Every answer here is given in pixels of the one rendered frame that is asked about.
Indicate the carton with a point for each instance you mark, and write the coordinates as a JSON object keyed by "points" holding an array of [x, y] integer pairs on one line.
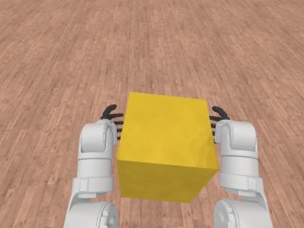
{"points": [[166, 150]]}

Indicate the left robot hand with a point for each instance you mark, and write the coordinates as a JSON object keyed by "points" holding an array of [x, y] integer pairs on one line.
{"points": [[108, 116]]}

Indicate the robot right forearm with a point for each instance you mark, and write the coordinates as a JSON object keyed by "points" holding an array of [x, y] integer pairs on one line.
{"points": [[239, 165]]}

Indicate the robot left forearm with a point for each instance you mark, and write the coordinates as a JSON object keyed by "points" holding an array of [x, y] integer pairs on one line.
{"points": [[94, 169]]}

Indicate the right robot hand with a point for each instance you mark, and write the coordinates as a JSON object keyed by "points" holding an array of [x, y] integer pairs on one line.
{"points": [[223, 116]]}

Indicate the robot left upper arm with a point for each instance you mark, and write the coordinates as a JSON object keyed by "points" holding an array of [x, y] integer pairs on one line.
{"points": [[92, 214]]}

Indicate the robot right upper arm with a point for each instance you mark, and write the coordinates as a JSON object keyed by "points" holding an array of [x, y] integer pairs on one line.
{"points": [[240, 213]]}

